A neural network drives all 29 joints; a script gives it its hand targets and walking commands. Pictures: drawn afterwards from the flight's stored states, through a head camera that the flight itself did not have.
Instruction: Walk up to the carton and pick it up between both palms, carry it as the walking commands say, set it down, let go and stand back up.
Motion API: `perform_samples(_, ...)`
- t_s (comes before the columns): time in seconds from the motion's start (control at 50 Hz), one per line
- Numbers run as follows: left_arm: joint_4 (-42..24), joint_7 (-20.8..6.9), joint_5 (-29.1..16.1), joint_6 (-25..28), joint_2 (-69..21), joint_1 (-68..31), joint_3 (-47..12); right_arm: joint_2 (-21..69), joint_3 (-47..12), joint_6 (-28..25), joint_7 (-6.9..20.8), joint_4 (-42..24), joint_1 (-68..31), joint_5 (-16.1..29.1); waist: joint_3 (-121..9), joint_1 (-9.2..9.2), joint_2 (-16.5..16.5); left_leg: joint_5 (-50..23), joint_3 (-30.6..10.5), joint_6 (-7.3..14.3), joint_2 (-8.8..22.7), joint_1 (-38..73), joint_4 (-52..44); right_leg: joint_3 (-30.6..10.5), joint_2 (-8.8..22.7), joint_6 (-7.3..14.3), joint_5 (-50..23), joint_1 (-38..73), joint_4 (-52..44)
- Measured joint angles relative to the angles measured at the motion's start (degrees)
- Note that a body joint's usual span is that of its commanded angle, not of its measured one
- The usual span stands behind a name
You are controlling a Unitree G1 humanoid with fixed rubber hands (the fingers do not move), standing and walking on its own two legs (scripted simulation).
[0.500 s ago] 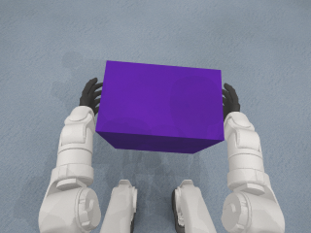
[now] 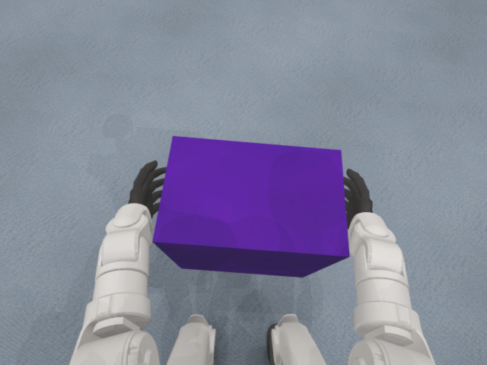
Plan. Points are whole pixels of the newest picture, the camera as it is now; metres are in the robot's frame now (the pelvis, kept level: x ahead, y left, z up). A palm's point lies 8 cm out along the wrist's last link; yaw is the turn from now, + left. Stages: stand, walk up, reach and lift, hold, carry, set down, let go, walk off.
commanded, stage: reach and lift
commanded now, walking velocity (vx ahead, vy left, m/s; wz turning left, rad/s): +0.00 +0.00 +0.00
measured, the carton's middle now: (248, 218) +0.39 +0.00 -0.12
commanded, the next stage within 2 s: none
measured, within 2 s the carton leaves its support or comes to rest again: neither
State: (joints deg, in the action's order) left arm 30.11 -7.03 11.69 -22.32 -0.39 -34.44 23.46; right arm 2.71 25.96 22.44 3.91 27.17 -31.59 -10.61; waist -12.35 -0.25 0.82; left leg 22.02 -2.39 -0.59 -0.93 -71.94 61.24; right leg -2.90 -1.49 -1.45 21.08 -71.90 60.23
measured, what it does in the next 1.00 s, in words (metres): rises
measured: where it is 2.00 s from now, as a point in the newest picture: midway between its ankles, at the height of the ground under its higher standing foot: outside the picture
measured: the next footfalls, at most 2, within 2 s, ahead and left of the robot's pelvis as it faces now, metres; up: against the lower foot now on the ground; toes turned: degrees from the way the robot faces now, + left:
none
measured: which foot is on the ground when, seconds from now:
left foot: down 0.00-1.00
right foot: down 0.00-1.00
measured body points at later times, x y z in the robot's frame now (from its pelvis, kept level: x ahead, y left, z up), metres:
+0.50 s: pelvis +0.02 +0.00 +0.06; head +0.14 +0.01 +0.49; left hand +0.38 +0.18 +0.02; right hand +0.37 -0.19 +0.02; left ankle +0.04 +0.12 -0.64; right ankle +0.05 -0.13 -0.64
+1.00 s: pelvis +0.03 +0.00 +0.10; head +0.07 +0.00 +0.55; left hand +0.36 +0.17 +0.09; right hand +0.35 -0.20 +0.09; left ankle +0.04 +0.12 -0.64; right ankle +0.05 -0.13 -0.64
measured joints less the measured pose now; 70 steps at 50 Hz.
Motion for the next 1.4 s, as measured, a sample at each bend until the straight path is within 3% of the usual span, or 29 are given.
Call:
perform_samples(0.46,-3.3,-1.6,1.6,-1.0,-2.0,8.1,-0.8,2.0,-1.7,1.2,1.2,-3.5,8.3,-2.0,4.5,-0.36,-0.6,-5.5,-0.6,0.1,0.0,22.5,-17.6,0.3,0.7,0.4,-5.2,22.8,-17.6)
perform_samples(0.98,-6.8,-1.8,2.7,-6.0,-2.7,14.6,-4.2,2.4,-3.5,7.0,2.4,-7.4,14.4,-3.1,9.0,-1.09,0.0,-11.0,-0.6,0.1,0.4,49.6,-35.5,0.2,1.1,0.7,-10.5,49.5,-35.0)
perform_samples(1.4,-20.2,-1.3,-0.3,-16.3,-2.7,22.9,-8.6,1.7,-10.1,17.5,2.0,-19.6,21.6,-1.6,11.9,-1.47,-0.4,-13.1,-0.5,0.3,0.7,68.1,-45.4,0.0,1.3,0.7,-13.0,68.4,-45.5)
